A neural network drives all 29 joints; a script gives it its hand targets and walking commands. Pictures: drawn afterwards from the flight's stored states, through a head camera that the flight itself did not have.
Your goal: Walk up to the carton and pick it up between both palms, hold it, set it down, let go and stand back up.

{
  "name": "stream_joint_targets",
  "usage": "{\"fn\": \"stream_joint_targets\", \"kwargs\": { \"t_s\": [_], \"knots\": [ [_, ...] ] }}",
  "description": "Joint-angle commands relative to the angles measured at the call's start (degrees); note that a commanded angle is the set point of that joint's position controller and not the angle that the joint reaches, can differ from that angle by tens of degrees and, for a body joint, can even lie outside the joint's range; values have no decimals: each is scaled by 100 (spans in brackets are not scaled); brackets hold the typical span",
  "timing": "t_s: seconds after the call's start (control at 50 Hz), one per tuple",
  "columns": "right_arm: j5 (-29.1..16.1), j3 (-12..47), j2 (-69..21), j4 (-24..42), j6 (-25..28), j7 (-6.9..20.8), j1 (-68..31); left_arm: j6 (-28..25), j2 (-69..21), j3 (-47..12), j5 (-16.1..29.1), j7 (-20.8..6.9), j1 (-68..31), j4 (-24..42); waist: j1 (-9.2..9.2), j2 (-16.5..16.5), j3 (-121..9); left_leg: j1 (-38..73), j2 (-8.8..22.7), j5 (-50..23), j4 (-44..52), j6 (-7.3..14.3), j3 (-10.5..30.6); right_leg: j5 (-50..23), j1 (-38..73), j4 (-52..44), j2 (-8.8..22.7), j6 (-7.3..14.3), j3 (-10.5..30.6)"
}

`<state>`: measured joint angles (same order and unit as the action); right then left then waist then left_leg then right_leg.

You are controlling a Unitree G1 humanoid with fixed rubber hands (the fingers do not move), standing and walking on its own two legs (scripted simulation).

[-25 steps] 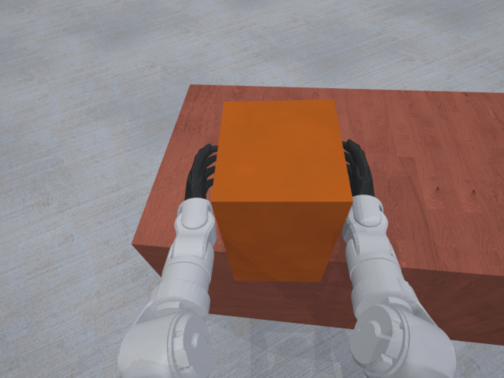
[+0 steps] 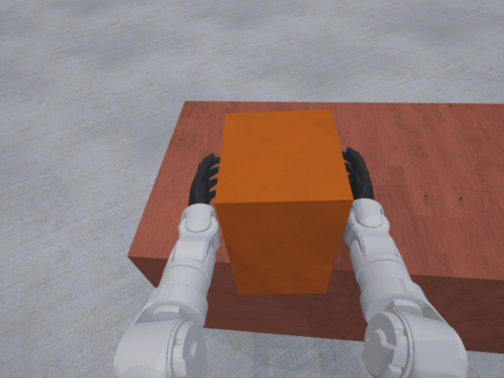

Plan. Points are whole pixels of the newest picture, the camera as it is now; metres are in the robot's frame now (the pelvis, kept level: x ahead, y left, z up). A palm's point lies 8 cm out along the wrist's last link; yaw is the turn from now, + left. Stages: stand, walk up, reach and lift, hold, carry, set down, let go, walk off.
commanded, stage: reach and lift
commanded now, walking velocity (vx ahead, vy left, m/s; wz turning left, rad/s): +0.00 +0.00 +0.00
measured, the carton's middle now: (279, 211) +0.42 -0.04 +0.00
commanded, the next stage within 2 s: none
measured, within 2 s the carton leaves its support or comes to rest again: neither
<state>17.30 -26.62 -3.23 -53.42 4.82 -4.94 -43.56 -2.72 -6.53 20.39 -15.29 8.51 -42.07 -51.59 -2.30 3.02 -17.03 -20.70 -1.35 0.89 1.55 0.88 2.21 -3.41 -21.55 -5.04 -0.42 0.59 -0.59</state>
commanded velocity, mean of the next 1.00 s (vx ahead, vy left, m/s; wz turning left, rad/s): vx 0.00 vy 0.00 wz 0.00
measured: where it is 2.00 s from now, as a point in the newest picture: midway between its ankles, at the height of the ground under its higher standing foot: outside the picture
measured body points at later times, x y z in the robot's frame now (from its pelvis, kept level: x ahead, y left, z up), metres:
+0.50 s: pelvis -0.03 -0.02 +0.01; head -0.02 -0.02 +0.46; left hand +0.41 +0.09 +0.14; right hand +0.41 -0.18 +0.15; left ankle -0.06 +0.11 -0.75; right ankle -0.03 -0.11 -0.75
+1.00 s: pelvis -0.05 -0.01 +0.01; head -0.06 -0.02 +0.46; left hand +0.37 +0.09 +0.16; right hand +0.36 -0.17 +0.16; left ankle -0.06 +0.11 -0.75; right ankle -0.03 -0.11 -0.75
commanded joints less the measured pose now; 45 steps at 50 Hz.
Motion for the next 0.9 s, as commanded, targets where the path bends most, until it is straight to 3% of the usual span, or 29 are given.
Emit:
{"fn": "stream_joint_targets", "kwargs": {
  "t_s": [0.0,0.1,0.2,0.3,0.38,0.4,0.46,0.5,0.54,0.62,0.74,0.8,0.84,0.88],
  "knots": [
    [-299,2412,-3241,581,228,771,-3918,-153,-3182,-1881,168,-725,-3993,483,-62,-425,-3924,1103,-49,-3638,-819,-207,-252,-4364,3682,1459,-113,-31,59],
    [-699,2861,-3524,714,-114,683,-4270,162,-3078,-1864,366,-651,-4431,784,55,-600,-3566,799,-85,-3027,-654,-55,-233,-4478,4090,1658,-69,-118,158],
    [-818,2838,-3461,695,-661,559,-4320,620,-2872,-1640,417,-727,-4631,981,-46,-732,-3084,891,-65,-2255,-447,67,-187,-3852,4119,1547,-60,-162,178],
    [-827,2293,-3144,462,-1109,571,-4427,1078,-2501,-1217,232,-836,-4841,976,3,-545,-2410,1159,-65,-1681,-280,32,-195,-2747,3767,1160,-64,-151,141],
    [-790,1980,-2964,434,-1254,602,-4534,1320,-2383,-990,57,-925,-4813,1087,-71,-324,-2116,1419,-79,-1779,-268,11,-242,-2429,3540,923,-86,-142,110],
    [-724,1874,-2964,388,-1286,609,-4498,1351,-2336,-1029,119,-947,-4879,1115,-185,-395,-2174,1493,-71,-1641,-226,1,-249,-2298,3497,835,-82,-126,84],
    [-729,1843,-2888,654,-1284,668,-4660,1447,-2514,-1224,132,-927,-4930,1466,-226,-176,-2591,1927,-55,-1913,-246,-55,-249,-2025,3219,724,-97,-70,29],
    [-721,1917,-2876,706,-1339,656,-4550,1579,-2614,-1321,123,-922,-4844,1631,-303,-176,-2619,2207,-70,-2225,-332,-90,-233,-2188,3196,642,-118,-48,15],
    [-800,1984,-2842,848,-1385,651,-4580,1710,-2646,-1256,84,-929,-4715,1724,-254,-187,-2477,2266,-96,-2382,-361,-166,-235,-2261,3246,592,-182,-25,-36],
    [-903,2086,-2782,915,-1484,619,-4315,1871,-2490,-1176,12,-1000,-4416,1882,-186,-200,-2042,2108,-74,-1906,-222,-45,-241,-1995,3329,580,-154,-28,74],
    [-1418,2953,-2938,1819,-1521,582,-4681,2219,-2838,-1694,277,-829,-4385,2687,-53,-335,-2524,2320,-53,-2216,-306,-14,-179,-2333,3513,808,-161,-56,108],
    [-1627,3230,-2899,2049,-1673,515,-4647,2496,-2773,-1716,274,-824,-4187,2754,27,-515,-2098,2151,-48,-1547,-237,58,-174,-1763,3442,848,-151,-112,107],
    [-1675,3212,-2812,2054,-1775,450,-4428,2704,-2797,-1789,274,-833,-4007,2908,-102,-475,-1854,2235,-22,-1460,-248,14,-130,-1565,3256,796,-151,-116,146],
    [-1801,3180,-2709,2099,-1844,382,-4335,2857,-2664,-1730,235,-859,-3900,2997,-116,-376,-1602,2448,-4,-1372,-279,30,-167,-1435,3146,735,-128,-163,138]
  ]
}}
